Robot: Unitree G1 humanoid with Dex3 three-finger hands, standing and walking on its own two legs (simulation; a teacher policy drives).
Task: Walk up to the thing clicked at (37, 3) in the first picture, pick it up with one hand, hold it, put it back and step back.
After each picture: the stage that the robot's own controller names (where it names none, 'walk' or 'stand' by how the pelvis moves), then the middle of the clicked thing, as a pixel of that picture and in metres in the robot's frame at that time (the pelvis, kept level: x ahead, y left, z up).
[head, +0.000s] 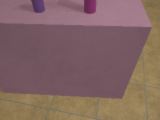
stand; (37, 0) +0.88 +0.24 +0.06
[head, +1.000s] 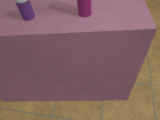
walk; (25, 7) +0.76 +0.30 +0.06
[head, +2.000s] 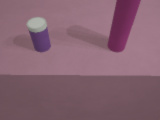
stand; (39, 35) +0.50 +0.18 +0.09
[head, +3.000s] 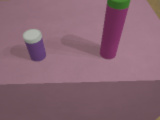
stand; (35, 45) +0.50 +0.19 +0.06
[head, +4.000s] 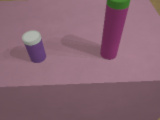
stand; (35, 47) +0.49 +0.19 +0.06
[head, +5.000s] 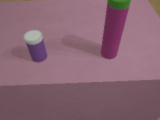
stand; (36, 46) +0.50 +0.19 +0.06
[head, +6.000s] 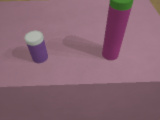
stand; (37, 47) +0.49 +0.18 +0.06
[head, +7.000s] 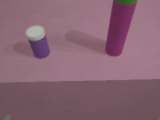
rise first; (38, 42) +0.49 +0.18 +0.06
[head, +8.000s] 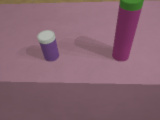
go down; (49, 46) +0.50 +0.18 +0.06
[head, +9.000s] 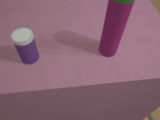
go down; (26, 47) +0.47 +0.17 +0.07
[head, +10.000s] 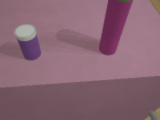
approach; (29, 43) +0.49 +0.16 +0.08
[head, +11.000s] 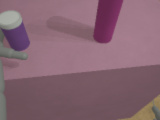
close in; (15, 32) +0.49 +0.18 +0.11
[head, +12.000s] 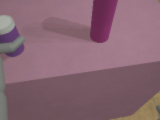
lift; (8, 37) +0.48 +0.19 +0.11
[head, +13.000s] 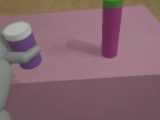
lift; (24, 46) +0.34 +0.16 +0.24
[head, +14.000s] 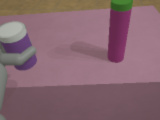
hold; (18, 47) +0.33 +0.18 +0.24
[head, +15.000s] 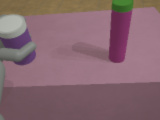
hold; (17, 41) +0.32 +0.17 +0.27
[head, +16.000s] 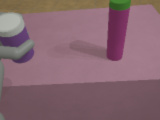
hold; (15, 39) +0.33 +0.18 +0.27
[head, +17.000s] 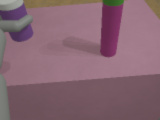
crouch; (15, 18) +0.42 +0.17 +0.27
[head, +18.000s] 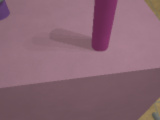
lower; out of the picture +0.51 +0.21 +0.26
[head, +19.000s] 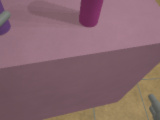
lower; out of the picture +0.54 +0.19 +0.13
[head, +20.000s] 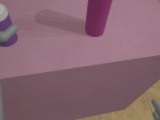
lower; (1, 26) +0.50 +0.19 +0.12
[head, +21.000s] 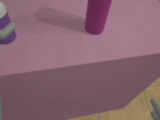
lower; out of the picture +0.51 +0.19 +0.12
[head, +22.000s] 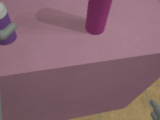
lower; out of the picture +0.51 +0.19 +0.12
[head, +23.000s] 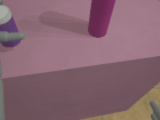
open; (5, 27) +0.51 +0.19 +0.11
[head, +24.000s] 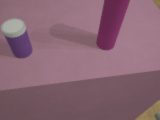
sink last; (18, 39) +0.48 +0.17 +0.10
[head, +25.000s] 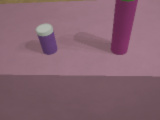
sink last; (47, 39) +0.53 +0.19 +0.09
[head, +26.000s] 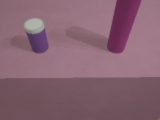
stand; (37, 36) +0.50 +0.18 +0.09
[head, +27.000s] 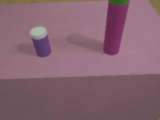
stand; (41, 42) +0.54 +0.18 +0.07
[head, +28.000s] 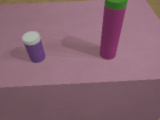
stand; (34, 47) +0.50 +0.20 +0.06
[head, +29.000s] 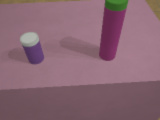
stand; (33, 48) +0.49 +0.20 +0.06
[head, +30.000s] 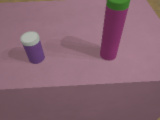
stand; (33, 48) +0.49 +0.20 +0.06
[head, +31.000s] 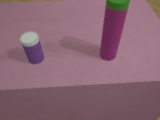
stand; (33, 48) +0.49 +0.20 +0.06
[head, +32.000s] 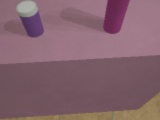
walk; (31, 20) +0.54 +0.19 +0.08
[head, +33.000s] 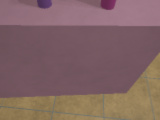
walk; out of the picture +0.73 +0.18 +0.07
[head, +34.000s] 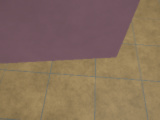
walk; out of the picture +1.03 +0.28 +0.09
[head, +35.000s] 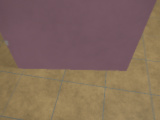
stand; out of the picture +1.11 +0.15 +0.07
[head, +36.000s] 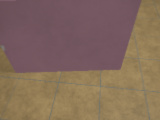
stand; out of the picture +1.16 +0.20 +0.06
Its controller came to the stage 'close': yes
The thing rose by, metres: 0.22
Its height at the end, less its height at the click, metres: +0.00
